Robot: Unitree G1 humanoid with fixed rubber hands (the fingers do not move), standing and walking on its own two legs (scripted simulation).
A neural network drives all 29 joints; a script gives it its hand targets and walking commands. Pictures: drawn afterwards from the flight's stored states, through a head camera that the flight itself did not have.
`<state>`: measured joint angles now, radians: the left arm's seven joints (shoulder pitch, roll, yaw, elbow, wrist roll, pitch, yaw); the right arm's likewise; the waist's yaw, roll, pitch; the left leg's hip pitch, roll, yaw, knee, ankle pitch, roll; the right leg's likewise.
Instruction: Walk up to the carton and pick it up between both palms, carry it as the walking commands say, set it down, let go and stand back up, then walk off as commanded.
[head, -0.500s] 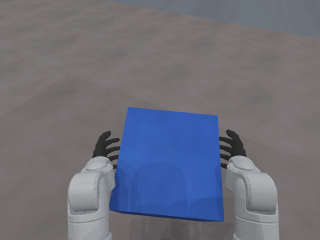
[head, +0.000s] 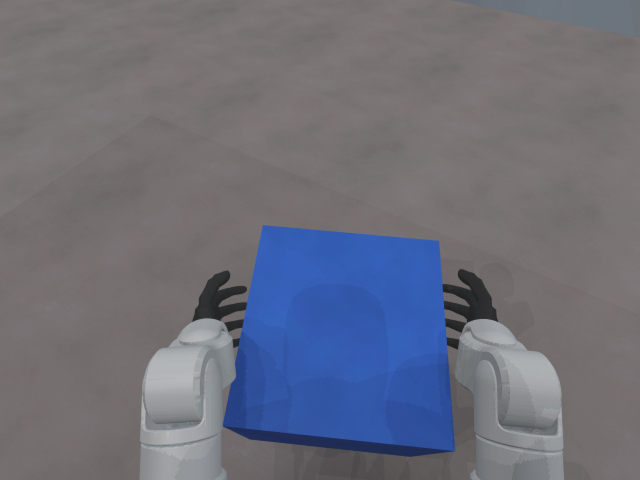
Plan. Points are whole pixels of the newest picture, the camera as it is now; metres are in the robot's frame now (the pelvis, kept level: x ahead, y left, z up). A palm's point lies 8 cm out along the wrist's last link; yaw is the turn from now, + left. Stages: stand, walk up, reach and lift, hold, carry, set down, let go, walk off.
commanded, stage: carry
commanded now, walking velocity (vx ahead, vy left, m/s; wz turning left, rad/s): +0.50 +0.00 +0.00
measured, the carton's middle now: (339, 345) +0.30 +0.01 -0.02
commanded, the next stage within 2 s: none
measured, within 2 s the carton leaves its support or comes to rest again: neither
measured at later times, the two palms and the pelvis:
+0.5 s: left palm (245, 126) +0.63 +0.17 +0.08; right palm (429, 132) +0.61 -0.13 +0.10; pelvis +0.35 +0.04 +0.00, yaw -2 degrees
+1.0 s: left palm (272, 26) +0.98 +0.16 +0.09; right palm (410, 25) +0.98 -0.14 +0.10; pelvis +0.70 +0.02 +0.00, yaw -1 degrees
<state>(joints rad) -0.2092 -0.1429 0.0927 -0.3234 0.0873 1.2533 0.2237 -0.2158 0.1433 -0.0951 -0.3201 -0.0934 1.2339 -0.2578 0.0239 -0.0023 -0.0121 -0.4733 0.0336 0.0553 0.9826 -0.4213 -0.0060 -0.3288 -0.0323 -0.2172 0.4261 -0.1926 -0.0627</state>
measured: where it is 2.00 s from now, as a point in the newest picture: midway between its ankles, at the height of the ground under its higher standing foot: (330, 193)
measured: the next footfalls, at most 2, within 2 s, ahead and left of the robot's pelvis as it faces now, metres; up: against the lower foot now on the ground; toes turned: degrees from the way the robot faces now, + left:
left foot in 0.18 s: +0.29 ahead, +0.13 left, +0.00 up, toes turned +8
right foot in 0.62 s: +0.64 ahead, -0.09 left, +0.00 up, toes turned -12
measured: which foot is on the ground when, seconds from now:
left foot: up 0.00-0.16, down 0.18-0.64, up 0.66-1.00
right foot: down 0.00-0.22, up 0.24-0.60, down 0.62-1.00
